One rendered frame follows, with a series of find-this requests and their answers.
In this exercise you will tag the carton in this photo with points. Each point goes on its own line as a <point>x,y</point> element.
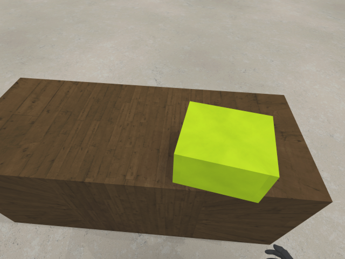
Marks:
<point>226,151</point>

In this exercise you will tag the robot right hand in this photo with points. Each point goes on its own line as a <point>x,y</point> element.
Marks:
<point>279,252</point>

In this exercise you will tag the pedestal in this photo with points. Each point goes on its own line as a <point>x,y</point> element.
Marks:
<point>100,156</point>

